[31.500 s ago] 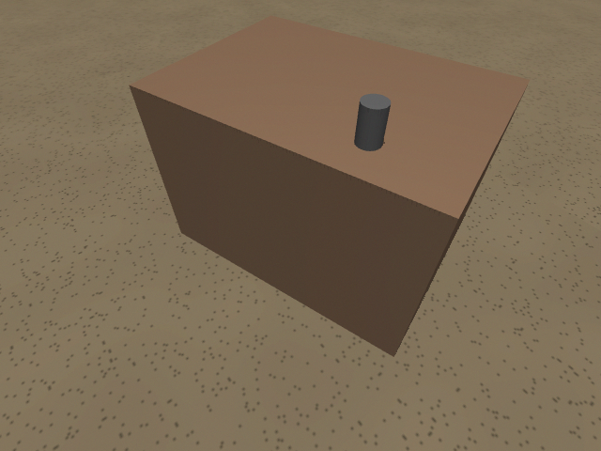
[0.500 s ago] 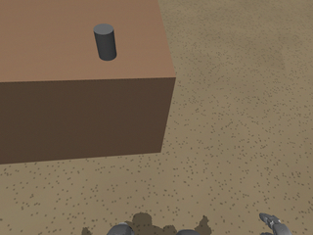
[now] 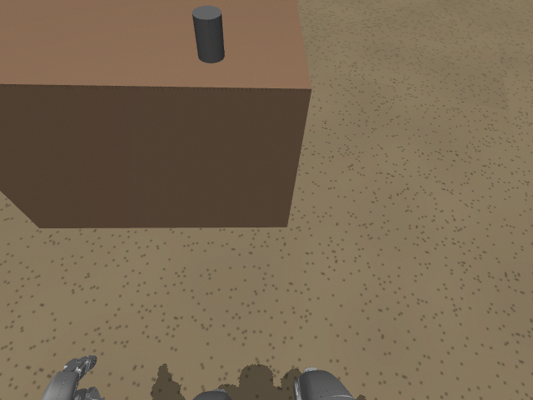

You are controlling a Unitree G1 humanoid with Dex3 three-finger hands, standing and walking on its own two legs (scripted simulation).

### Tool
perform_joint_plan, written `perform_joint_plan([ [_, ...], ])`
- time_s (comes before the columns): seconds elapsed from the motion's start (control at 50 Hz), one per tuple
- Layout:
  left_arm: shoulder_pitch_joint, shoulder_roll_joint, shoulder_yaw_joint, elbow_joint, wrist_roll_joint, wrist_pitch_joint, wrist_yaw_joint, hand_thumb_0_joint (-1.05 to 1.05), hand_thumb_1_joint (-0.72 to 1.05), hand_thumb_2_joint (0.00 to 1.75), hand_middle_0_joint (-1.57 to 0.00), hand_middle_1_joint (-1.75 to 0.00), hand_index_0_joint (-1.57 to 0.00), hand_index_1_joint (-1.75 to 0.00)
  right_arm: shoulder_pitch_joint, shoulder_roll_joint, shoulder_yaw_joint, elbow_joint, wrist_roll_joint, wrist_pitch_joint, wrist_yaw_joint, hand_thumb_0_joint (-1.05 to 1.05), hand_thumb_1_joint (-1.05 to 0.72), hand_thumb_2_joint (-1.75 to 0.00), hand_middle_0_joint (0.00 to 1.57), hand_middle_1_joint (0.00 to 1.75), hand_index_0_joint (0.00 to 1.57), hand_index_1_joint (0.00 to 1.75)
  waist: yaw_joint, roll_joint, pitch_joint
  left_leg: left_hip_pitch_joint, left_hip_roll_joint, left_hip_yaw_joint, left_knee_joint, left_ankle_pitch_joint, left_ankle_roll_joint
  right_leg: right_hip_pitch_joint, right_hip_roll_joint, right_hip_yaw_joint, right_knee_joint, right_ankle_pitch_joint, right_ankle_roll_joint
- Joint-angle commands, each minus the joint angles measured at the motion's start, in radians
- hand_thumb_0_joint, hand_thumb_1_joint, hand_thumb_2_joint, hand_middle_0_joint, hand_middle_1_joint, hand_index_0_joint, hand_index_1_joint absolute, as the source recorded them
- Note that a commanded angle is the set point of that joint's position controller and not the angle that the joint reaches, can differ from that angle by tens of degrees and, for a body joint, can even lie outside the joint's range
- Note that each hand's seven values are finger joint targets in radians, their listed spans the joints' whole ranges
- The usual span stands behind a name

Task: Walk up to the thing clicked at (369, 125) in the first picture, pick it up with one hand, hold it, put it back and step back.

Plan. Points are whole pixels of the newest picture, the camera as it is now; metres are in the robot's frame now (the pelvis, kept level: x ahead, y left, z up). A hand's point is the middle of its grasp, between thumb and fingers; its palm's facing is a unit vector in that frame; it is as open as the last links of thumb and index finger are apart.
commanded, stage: step back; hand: left
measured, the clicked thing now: (209, 35) +0.97 +0.16 +0.00
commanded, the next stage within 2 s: stand in 1.44 s
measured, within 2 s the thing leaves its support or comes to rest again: neither
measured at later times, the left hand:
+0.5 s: hand out of the picture -0.09 +0.24 -0.13, palm faces +0.02 -0.90 -0.44, open 7.3 cm
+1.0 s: hand out of the picture -0.13 +0.24 -0.14, palm faces +0.06 -0.93 -0.35, open 7.3 cm
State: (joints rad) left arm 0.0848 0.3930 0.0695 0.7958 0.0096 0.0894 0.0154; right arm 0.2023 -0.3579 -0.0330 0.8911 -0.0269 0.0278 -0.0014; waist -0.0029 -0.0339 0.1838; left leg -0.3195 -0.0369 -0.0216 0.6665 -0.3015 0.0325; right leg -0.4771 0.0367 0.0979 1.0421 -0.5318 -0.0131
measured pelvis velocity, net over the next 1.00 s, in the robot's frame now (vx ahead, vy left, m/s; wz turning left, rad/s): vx -0.18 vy -0.03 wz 0.04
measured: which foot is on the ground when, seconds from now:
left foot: down 0.00-0.26, up 0.28-0.54, down 0.56-1.00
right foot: up 0.00-0.22, down 0.24-1.00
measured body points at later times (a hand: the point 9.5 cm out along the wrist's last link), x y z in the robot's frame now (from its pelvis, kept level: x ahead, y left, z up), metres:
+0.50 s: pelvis -0.16 -0.04 +0.00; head -0.12 -0.06 +0.45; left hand -0.09 +0.29 -0.10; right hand -0.08 -0.36 -0.13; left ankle -0.16 +0.10 -0.69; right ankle -0.13 -0.15 -0.72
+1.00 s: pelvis -0.18 -0.03 +0.01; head -0.17 -0.03 +0.46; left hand -0.14 +0.28 -0.12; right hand -0.09 -0.33 -0.12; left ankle -0.17 +0.09 -0.72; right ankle -0.16 -0.15 -0.72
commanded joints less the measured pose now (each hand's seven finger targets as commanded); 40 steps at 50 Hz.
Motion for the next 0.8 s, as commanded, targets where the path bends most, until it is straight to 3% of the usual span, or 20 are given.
perform_joint_plan([
  [0.0,0.107,0.192,0.063,-0.029,-0.003,-0.027,0.011,0.0,0.9,0.9,-0.2,-0.3,-0.2,-0.3,-0.087,-0.29,-0.076,-0.105,-0.009,-0.033,-0.039,0.0,-0.9,-0.9,0.2,0.3,0.2,0.3,0.052,0.158,-0.198,0.005,0.308,-0.245,-0.234,0.463,0.198,0.05,0.039,0.066,0.231,0.007,0.001],
  [0.04,0.096,0.175,0.063,-0.029,0.008,-0.033,0.005,0.0,0.9,0.9,-0.2,-0.3,-0.2,-0.3,-0.066,-0.264,-0.075,-0.105,-0.016,-0.025,-0.03,0.0,-0.9,-0.9,0.2,0.3,0.2,0.3,0.027,0.16,-0.194,0.074,0.261,-0.212,-0.232,0.407,0.19,0.035,0.042,0.043,0.123,0.005,0.024],
  [0.14,0.103,0.164,0.047,-0.011,0.014,-0.055,-0.001,0.0,0.9,0.9,-0.2,-0.3,-0.2,-0.3,-0.036,-0.291,-0.084,-0.112,-0.014,-0.001,-0.024,0.0,-0.9,-0.9,0.2,0.3,0.2,0.3,-0.012,0.233,-0.27,0.203,0.278,-0.219,-0.181,0.371,0.189,0.126,-0.008,-0.066,-0.328,0.033,0.032],
  [0.18,0.196,0.155,0.046,0.04,0.02,-0.065,-0.002,0.0,0.9,0.9,-0.2,-0.3,-0.2,-0.3,-0.073,-0.307,-0.086,-0.116,0.0,0.015,-0.02,0.0,-0.9,-0.9,0.2,0.3,0.2,0.3,0.038,0.229,-0.325,0.159,0.257,-0.172,-0.109,0.37,0.143,0.283,-0.003,-0.118,-0.624,0.223,0.003],
  [0.2,0.205,0.184,0.054,0.052,0.029,-0.068,0.001,0.0,0.9,0.9,-0.2,-0.3,-0.2,-0.3,-0.087,-0.281,-0.075,-0.121,0.004,0.018,-0.016,0.0,-0.9,-0.9,0.2,0.3,0.2,0.3,0.043,0.195,-0.298,0.037,0.219,-0.155,-0.09,0.256,0.089,0.339,-0.022,-0.08,-0.637,0.276,-0.015],
  [0.22,0.199,0.245,0.073,0.043,0.042,-0.071,-0.001,0.0,0.9,0.9,-0.2,-0.3,-0.2,-0.3,-0.082,-0.229,-0.059,-0.133,0.009,0.016,-0.014,0.0,-0.9,-0.9,0.2,0.3,0.2,0.3,0.035,0.043,-0.24,-0.161,0.11,-0.124,0.009,0.041,0.027,0.366,-0.144,0.138,-0.659,0.184,-0.058],
  [0.24,0.131,0.364,0.101,0.019,0.04,-0.061,-0.001,0.0,0.9,0.9,-0.2,-0.3,-0.2,-0.3,-0.135,-0.2,-0.06,-0.147,0.015,0.013,-0.032,0.0,-0.9,-0.9,0.2,0.3,0.2,0.3,0.083,-0.26,-0.187,-0.226,-0.055,-0.043,0.251,-0.275,-0.028,0.17,-0.395,0.405,-0.763,0.187,-0.221],
  [0.26,0.074,0.387,0.1,-0.019,0.042,-0.068,0.001,0.0,0.9,0.9,-0.2,-0.3,-0.2,-0.3,-0.137,-0.243,-0.08,-0.141,0.011,0.022,-0.038,0.0,-0.9,-0.9,0.2,0.3,0.2,0.3,0.071,-0.234,-0.103,-0.167,-0.011,-0.155,0.45,-0.319,-0.051,-0.041,-0.496,0.511,-0.816,0.168,-0.294],
  [0.32,-0.054,0.237,0.061,-0.032,0.04,-0.082,0.012,0.0,0.9,0.9,-0.2,-0.3,-0.2,-0.3,-0.028,-0.226,-0.066,-0.075,0.02,0.014,-0.032,0.0,-0.9,-0.9,0.2,0.3,0.2,0.3,-0.028,-0.058,-0.123,-0.174,-0.075,-0.156,0.512,-0.157,-0.04,0.094,-0.268,0.112,-0.627,0.444,-0.157],
  [0.44,0.118,0.253,0.08,0.004,0.045,-0.095,0.008,0.0,0.9,0.9,-0.2,-0.3,-0.2,-0.3,-0.082,-0.219,-0.059,-0.072,-0.007,-0.017,-0.014,0.0,-0.9,-0.9,0.2,0.3,0.2,0.3,0.095,-0.128,-0.182,-0.208,0.008,-0.043,0.142,-0.236,-0.058,0.383,-0.297,0.18,-0.625,0.13,-0.188],
  [0.48,0.083,0.273,0.077,0.009,0.04,-0.092,-0.001,0.0,0.9,0.9,-0.2,-0.3,-0.2,-0.3,-0.046,-0.216,-0.065,-0.042,-0.009,-0.026,-0.011,0.0,-0.9,-0.9,0.2,0.3,0.2,0.3,0.067,-0.174,-0.169,-0.03,0.03,0.001,-0.02,-0.249,-0.039,0.248,-0.316,0.188,-0.65,0.059,-0.181],
  [0.52,0.071,0.249,0.054,0.017,0.031,-0.083,-0.01,0.0,0.9,0.9,-0.2,-0.3,-0.2,-0.3,0.037,-0.201,-0.073,0.023,-0.001,-0.037,-0.006,0.0,-0.9,-0.9,0.2,0.3,0.2,0.3,0.018,-0.118,-0.175,0.179,-0.014,0.055,-0.281,-0.075,-0.011,0.157,-0.237,0.086,-0.595,0.041,-0.116],
  [0.54,0.082,0.206,0.034,0.018,0.034,-0.081,-0.013,0.0,0.9,0.9,-0.2,-0.3,-0.2,-0.3,0.071,-0.224,-0.086,0.041,-0.012,-0.043,-0.008,0.0,-0.9,-0.9,0.2,0.3,0.2,0.3,-0.002,-0.032,-0.187,0.284,0.038,-0.046,-0.297,-0.085,0.007,0.046,-0.203,0.049,-0.509,0.012,-0.082],
  [0.56,0.049,0.141,0.015,0.008,0.015,-0.087,-0.019,0.0,0.9,0.9,-0.2,-0.3,-0.2,-0.3,0.039,-0.291,-0.089,0.031,-0.022,-0.049,-0.009,0.0,-0.9,-0.9,0.2,0.3,0.2,0.3,-0.01,0.188,-0.175,0.248,0.25,-0.421,-0.404,-0.399,0.095,-0.105,-0.088,-0.045,-0.382,-0.036,-0.007],
  [0.58,-0.013,0.221,0.044,0.031,0.015,-0.087,-0.013,0.0,0.9,0.9,-0.2,-0.3,-0.2,-0.3,-0.003,-0.355,-0.096,0.016,-0.012,-0.049,-0.003,0.0,-0.9,-0.9,0.2,0.3,0.2,0.3,-0.033,0.183,-0.12,-0.015,0.382,-0.542,-0.484,-0.601,0.206,0.022,-0.074,-0.071,-0.209,-0.06,0.004],
  [0.62,0.035,0.191,0.037,0.059,0.008,-0.097,-0.028,0.0,0.9,0.9,-0.2,-0.3,-0.2,-0.3,-0.103,-0.269,-0.068,0.003,-0.018,-0.067,-0.006,0.0,-0.9,-0.9,0.2,0.3,0.2,0.3,0.029,0.084,-0.081,-0.013,0.301,-0.373,-0.422,-0.379,0.163,0.077,-0.089,-0.028,-0.212,0.051,-0.008],
  [0.64,0.046,0.18,0.033,0.073,0.006,-0.102,-0.031,0.0,0.9,0.9,-0.2,-0.3,-0.2,-0.3,-0.098,-0.257,-0.062,0.008,-0.02,-0.07,-0.007,0.0,-0.9,-0.9,0.2,0.3,0.2,0.3,0.026,0.111,-0.087,-0.003,0.262,-0.304,-0.4,-0.306,0.129,0.099,-0.082,-0.048,-0.266,0.082,-0.009],
  [0.74,0.123,0.179,0.044,0.143,0.024,-0.121,-0.022,0.0,0.9,0.9,-0.2,-0.3,-0.2,-0.3,-0.097,-0.219,-0.055,0.013,-0.012,-0.04,0.007,0.0,-0.9,-0.9,0.2,0.3,0.2,0.3,0.045,0.134,-0.118,-0.138,0.16,-0.147,-0.274,-0.334,0.041,0.426,-0.016,-0.095,-0.636,0.204,-0.02],
  [0.76,0.126,0.213,0.052,0.143,0.03,-0.127,-0.016,0.0,0.9,0.9,-0.2,-0.3,-0.2,-0.3,-0.088,-0.18,-0.046,0.01,-0.006,-0.04,0.008,0.0,-0.9,-0.9,0.2,0.3,0.2,0.3,0.052,0.037,-0.114,-0.227,0.102,-0.114,-0.183,-0.331,0.001,0.436,-0.113,0.097,-0.681,0.058,-0.055],
  [0.78,0.146,0.269,0.059,0.152,0.034,-0.136,-0.017,0.0,0.9,0.9,-0.2,-0.3,-0.2,-0.3,-0.097,-0.183,-0.052,0.017,-0.008,-0.038,0.004,0.0,-0.9,-0.9,0.2,0.3,0.2,0.3,0.058,-0.045,-0.096,-0.19,0.042,-0.073,-0.036,-0.317,-0.014,0.301,-0.246,0.303,-0.797,-0.261,-0.115],
])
